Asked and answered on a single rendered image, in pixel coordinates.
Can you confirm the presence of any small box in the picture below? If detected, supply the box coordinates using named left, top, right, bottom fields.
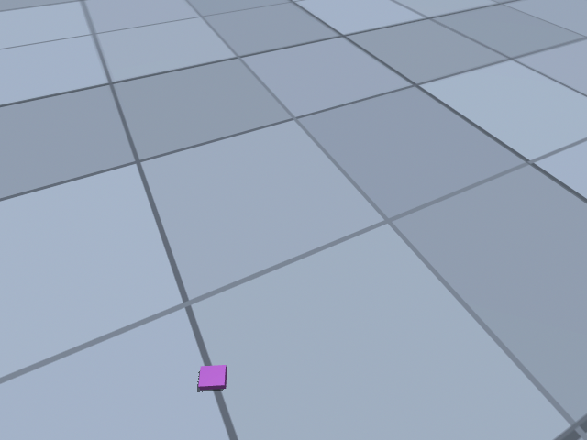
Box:
left=198, top=365, right=227, bottom=390

